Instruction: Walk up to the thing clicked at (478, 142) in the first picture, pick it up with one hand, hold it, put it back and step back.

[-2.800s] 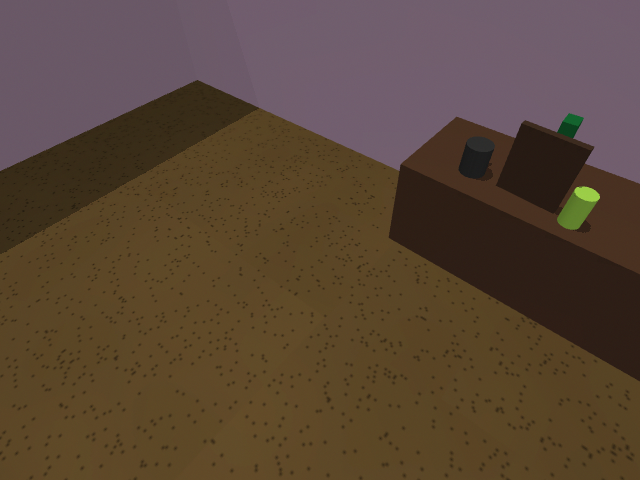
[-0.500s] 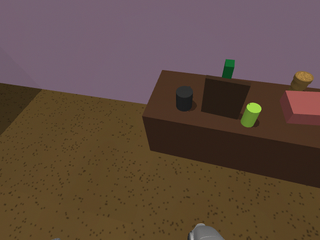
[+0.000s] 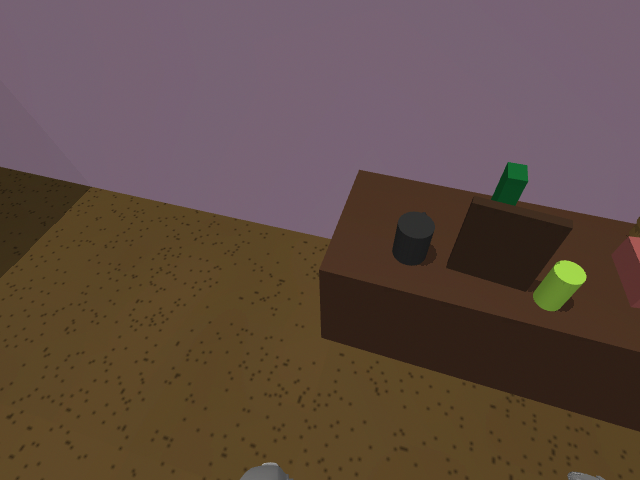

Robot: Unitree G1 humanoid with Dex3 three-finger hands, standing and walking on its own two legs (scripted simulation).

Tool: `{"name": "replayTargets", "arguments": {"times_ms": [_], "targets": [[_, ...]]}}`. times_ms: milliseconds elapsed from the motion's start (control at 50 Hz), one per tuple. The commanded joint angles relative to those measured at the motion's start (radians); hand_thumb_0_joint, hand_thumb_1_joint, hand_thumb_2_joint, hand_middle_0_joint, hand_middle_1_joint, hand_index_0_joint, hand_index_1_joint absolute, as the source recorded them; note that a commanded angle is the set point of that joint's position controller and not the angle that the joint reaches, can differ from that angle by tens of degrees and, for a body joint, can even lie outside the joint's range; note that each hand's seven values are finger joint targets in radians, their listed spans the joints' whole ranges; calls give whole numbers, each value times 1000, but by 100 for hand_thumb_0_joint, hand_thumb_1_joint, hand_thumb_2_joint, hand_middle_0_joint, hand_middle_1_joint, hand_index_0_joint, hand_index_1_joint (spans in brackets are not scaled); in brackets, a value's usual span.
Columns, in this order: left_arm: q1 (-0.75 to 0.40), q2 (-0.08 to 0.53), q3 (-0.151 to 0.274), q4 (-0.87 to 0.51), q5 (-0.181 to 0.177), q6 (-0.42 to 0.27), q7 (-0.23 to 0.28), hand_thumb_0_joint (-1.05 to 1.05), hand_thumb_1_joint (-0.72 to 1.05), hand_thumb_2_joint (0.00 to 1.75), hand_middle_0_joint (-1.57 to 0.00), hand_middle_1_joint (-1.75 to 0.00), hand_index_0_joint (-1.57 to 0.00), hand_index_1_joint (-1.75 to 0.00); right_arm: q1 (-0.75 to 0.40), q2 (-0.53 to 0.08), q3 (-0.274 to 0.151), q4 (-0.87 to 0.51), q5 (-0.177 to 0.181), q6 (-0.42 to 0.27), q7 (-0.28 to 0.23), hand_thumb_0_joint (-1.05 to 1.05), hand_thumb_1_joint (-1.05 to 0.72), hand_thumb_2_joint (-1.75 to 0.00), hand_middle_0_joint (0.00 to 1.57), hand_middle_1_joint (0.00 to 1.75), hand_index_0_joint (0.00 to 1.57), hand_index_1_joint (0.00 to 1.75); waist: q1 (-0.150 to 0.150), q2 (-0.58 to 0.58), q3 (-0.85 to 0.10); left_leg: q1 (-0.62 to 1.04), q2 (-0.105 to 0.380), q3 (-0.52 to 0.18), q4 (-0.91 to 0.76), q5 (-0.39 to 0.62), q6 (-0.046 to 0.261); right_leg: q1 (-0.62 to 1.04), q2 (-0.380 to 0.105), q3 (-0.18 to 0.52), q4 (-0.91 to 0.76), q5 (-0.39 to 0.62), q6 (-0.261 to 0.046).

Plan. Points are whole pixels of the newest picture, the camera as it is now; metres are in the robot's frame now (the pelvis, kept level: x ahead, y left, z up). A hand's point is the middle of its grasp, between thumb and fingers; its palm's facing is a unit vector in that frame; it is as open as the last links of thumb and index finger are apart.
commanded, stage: walk up
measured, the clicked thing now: (414, 234) +0.73 -0.20 -0.29
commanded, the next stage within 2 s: stand in 1.88 s
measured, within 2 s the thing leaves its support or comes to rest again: neither
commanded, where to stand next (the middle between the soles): +0.11 +0.02 m, yaw +0 degrees
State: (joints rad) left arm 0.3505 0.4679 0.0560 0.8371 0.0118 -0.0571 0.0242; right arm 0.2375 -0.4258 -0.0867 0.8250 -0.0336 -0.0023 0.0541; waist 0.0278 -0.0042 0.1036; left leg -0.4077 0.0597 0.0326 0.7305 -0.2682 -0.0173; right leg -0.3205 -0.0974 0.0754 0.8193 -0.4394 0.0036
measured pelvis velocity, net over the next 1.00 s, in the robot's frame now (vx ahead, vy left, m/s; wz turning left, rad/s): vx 0.04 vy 0.02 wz -0.06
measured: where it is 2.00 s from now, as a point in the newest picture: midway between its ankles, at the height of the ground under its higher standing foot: outside the picture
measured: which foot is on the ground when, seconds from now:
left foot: down 0.00-1.00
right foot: up 0.00-0.28, down 0.30-1.00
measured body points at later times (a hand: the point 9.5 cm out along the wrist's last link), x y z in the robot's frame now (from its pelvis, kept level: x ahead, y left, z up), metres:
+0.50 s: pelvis +0.03 +0.03 +0.02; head +0.05 +0.02 +0.47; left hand +0.12 +0.33 -0.10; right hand +0.10 -0.28 -0.11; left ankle +0.07 +0.14 -0.71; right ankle +0.04 -0.09 -0.71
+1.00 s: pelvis +0.04 +0.02 +0.04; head +0.05 +0.02 +0.49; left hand +0.16 +0.30 -0.10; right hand +0.10 -0.30 -0.09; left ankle +0.07 +0.14 -0.71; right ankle +0.04 -0.09 -0.71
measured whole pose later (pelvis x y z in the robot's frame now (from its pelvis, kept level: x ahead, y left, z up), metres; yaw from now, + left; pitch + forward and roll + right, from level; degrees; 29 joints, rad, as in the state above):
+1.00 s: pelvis +0.04 +0.02 +0.04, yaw -3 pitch -2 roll +0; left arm 0.07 0.34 0.02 1.12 0.01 0.00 -0.02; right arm 0.11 -0.37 0.00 1.13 -0.01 -0.04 0.01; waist -0.02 -0.01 0.05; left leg -0.17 0.06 0.10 0.38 -0.17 -0.01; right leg -0.13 0.01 -0.02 0.38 -0.20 -0.02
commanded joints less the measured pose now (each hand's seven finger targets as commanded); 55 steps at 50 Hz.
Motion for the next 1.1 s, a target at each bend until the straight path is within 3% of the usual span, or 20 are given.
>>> {"name": "replayTargets", "arguments": {"times_ms": [0, 20, 60, 160, 240, 280, 300, 320, 340, 360, 380, 400, 420, 460, 500, 540, 580, 760, 960, 1080], "targets": [[51, 187, 31, -43, -5, -2, 30, 0, 90, 90, -20, -30, -20, -30, 26, -342, -82, -70, 19, -28, -26, 0, -90, -90, 20, 30, 20, 30, -42, 257, -69, 126, 373, -576, -457, -310, 288, -239, 74, -15, 308, -141, -45], [36, 208, 34, -26, -5, -3, 26, 0, 90, 90, -20, -30, -20, -30, 1, -288, -67, -82, 17, -24, -28, 0, -90, -90, 20, 30, 20, 30, -42, 204, -43, 104, 288, -430, -424, -226, 260, -230, 56, -6, 296, -109, -40], [66, 176, 37, 16, -13, -3, 13, 0, 90, 90, -20, -30, -20, -30, -21, -236, -37, -70, 13, -35, -38, 0, -90, -90, 20, 30, 20, 30, -18, 229, -44, 114, 188, -258, -370, -42, 191, -201, 51, -15, 224, -35, -38], [0, 131, 33, 39, 1, 10, -5, 0, 90, 90, -20, -30, -20, -30, 14, -239, -28, -49, 17, -47, -48, 0, -90, -90, 20, 30, 20, 30, -40, 202, -104, 169, 220, -240, -307, 151, 225, -101, 52, -74, 22, -25, -24], [-16, 109, 36, 59, 11, 21, -5, 0, 90, 90, -20, -30, -20, -30, -37, -237, -17, -49, 26, -47, -57, 0, -90, -90, 20, 30, 20, 30, -15, 151, -136, 118, 242, -228, -248, 243, 215, 31, 71, -101, -131, 65, -44], [-21, 114, 41, 69, 16, 14, -5, 0, 90, 90, -20, -30, -20, -30, -58, -193, 5, -41, 36, -45, -59, 0, -90, -90, 20, 30, 20, 30, 14, 85, -145, 49, 199, -170, -173, 261, 150, 155, 63, -67, -290, 201, -68], [-48, 148, 51, 62, 23, 9, -4, 0, 90, 90, -20, -30, -20, -30, -50, -159, 15, -37, 43, -46, -61, 0, -90, -90, 20, 30, 20, 30, 5, -4, -161, 8, 153, -136, -125, 212, 104, 185, -13, 50, -318, 288, -98], [-109, 182, 51, 40, 23, 6, -8, 0, 90, 90, -20, -30, -20, -30, -32, -138, 21, -26, 48, -46, -63, 0, -90, -90, 20, 30, 20, 30, -31, -76, -144, 17, 71, -74, -97, 94, 58, 127, -90, 187, -358, 289, -147], [-184, 182, 40, 39, 9, 14, -17, 0, 90, 90, -20, -30, -20, -30, -30, -142, 15, 9, 49, -42, -68, 0, -90, -90, 20, 30, 20, 30, -56, -95, -120, 157, 0, -22, -90, -95, 51, -43, -141, 200, -368, 212, -201], [-229, 162, 29, 27, 9, 20, -24, 0, 90, 90, -20, -30, -20, -30, 3, -151, 11, 40, 41, -45, -72, 0, -90, -90, 20, 30, 20, 30, -79, -102, -111, 241, 13, -44, -164, -105, 57, -108, -123, 167, -350, 186, -171], [-232, 121, 16, 33, 1, 25, -27, 0, 90, 90, -20, -30, -20, -30, -1, -182, 5, 56, 34, -52, -70, 0, -90, -90, 20, 30, 20, 30, -79, -38, -110, 263, 66, -99, -248, -100, 70, -125, -63, 84, -314, 157, -118], [-219, 104, 13, 43, -3, 28, -30, 0, 90, 90, -20, -30, -20, -30, -34, -217, 2, 61, 31, -59, -67, 0, -90, -90, 20, 30, 20, 30, -55, 8, -105, 204, 125, -181, -302, -94, 98, -69, 7, 18, -264, 169, -77], [-174, 97, 11, 74, -3, 29, -30, 0, 90, 90, -20, -30, -20, -30, -79, -222, 8, 65, 30, -60, -64, 0, -90, -90, 20, 30, 20, 30, -21, 27, -103, 155, 178, -232, -326, -109, 128, -12, 30, -12, -250, 140, -68], [-144, 106, 14, 104, 1, 25, -29, 0, 90, 90, -20, -30, -20, -30, -111, -198, 26, 75, 29, -60, -60, 0, -90, -90, 20, 30, 20, 30, 3, -20, -102, 94, 169, -181, -320, -62, 118, 89, 18, 15, -314, 160, -76], [-204, 124, 17, 107, 0, 19, -32, 0, 90, 90, -20, -30, -20, -30, -96, -168, 39, 101, 33, -62, -61, 0, -90, -90, 20, 30, 20, 30, -26, -54, -99, 111, 85, -89, -281, 43, 67, 102, -30, 83, -375, 263, -96], [-237, 123, 11, 110, -6, 18, -30, 0, 90, 90, -20, -30, -20, -30, -102, -165, 41, 129, 34, -63, -61, 0, -90, -90, 20, 30, 20, 30, -36, -28, -105, 190, 62, -56, -276, 88, 53, 65, -44, 79, -384, 318, -93], [-250, 113, 5, 122, -8, 19, -28, 0, 90, 90, -20, -30, -20, -30, -117, -164, 43, 147, 33, -63, -60, 0, -90, -90, 20, 30, 20, 30, -34, -17, -138, 233, 77, -55, -282, 143, 58, 89, -37, 57, -397, 366, -80], [-315, 102, -1, 180, -5, 30, -32, 0, 90, 90, -20, -30, -20, -30, -166, -151, 48, 211, 25, -55, -61, 0, -90, -90, 20, 30, 20, 30, -35, -16, -111, 260, 84, -44, -376, 86, 44, 110, -29, 52, -507, 262, -57], [-337, 92, 2, 222, -3, 36, -35, 0, 90, 90, -20, -30, -20, -30, -182, -151, 49, 250, 21, -57, -65, 0, -90, -90, 20, 30, 20, 30, -34, 4, -124, 280, 92, -45, -426, 105, 38, 155, -22, 35, -546, 287, -45], [-340, 83, 0, 235, -6, 38, -34, 0, 90, 90, -20, -30, -20, -30, -184, -153, 47, 263, 21, -58, -69, 0, -90, -90, 20, 30, 20, 30, -36, 8, -153, 306, 99, -44, -437, 177, 34, 190, -24, 24, -540, 372, -38]]}}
